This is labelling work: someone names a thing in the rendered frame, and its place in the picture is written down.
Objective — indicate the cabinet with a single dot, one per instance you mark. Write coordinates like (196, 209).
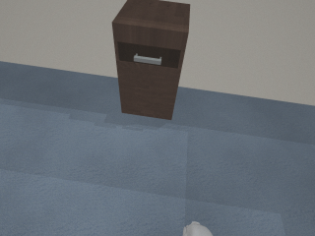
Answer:
(144, 89)

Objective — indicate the drawer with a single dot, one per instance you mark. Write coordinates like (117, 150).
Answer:
(169, 57)

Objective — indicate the right robot thigh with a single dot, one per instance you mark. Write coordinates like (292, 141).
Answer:
(195, 229)

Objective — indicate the handle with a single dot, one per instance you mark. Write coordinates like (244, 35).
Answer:
(148, 60)

